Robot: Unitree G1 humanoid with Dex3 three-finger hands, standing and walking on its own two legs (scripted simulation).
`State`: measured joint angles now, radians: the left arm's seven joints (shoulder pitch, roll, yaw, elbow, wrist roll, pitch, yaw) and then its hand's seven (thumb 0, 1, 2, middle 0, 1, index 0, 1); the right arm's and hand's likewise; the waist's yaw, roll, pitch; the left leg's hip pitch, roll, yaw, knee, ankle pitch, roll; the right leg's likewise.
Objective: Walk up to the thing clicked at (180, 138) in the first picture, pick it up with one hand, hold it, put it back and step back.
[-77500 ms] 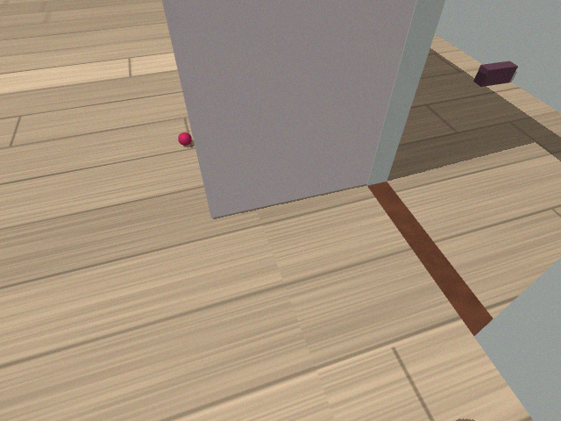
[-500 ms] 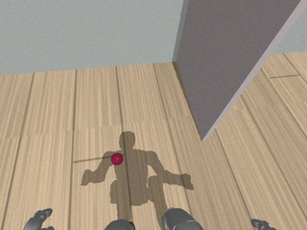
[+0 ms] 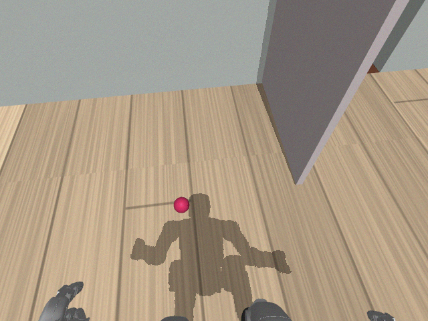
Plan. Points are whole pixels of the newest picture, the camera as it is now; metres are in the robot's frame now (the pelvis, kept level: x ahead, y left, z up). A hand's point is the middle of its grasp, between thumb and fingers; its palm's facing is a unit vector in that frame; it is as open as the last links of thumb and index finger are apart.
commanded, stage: step back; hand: left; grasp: from above
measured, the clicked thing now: (181, 205) +0.65 +0.17 -0.72
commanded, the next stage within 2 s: none
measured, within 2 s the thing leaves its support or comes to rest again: neither
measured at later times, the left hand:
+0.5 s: hand out of the picture -0.07 +0.24 -0.13, palm faces -0.06 -0.91 -0.41, open 7.3 cm
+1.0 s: hand out of the picture -0.22 +0.24 -0.14, palm faces -0.05 -0.92 -0.39, open 7.3 cm
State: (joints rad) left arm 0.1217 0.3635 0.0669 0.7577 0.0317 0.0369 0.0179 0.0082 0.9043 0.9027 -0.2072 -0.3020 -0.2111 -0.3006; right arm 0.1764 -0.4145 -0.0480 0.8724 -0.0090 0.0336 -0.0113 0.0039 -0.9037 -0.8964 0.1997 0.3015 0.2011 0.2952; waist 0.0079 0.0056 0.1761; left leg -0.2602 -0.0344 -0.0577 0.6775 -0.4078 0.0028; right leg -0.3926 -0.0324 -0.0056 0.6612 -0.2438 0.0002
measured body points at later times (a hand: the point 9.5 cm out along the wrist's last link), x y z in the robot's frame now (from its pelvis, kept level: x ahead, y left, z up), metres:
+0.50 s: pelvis -0.16 -0.03 +0.00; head -0.11 -0.05 +0.45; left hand -0.07 +0.28 -0.10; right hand -0.05 -0.35 -0.12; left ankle -0.10 +0.12 -0.66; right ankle -0.15 -0.15 -0.72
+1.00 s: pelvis -0.33 -0.03 +0.01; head -0.27 -0.02 +0.45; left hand -0.22 +0.29 -0.12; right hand -0.22 -0.34 -0.10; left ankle -0.24 +0.10 -0.72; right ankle -0.38 -0.16 -0.67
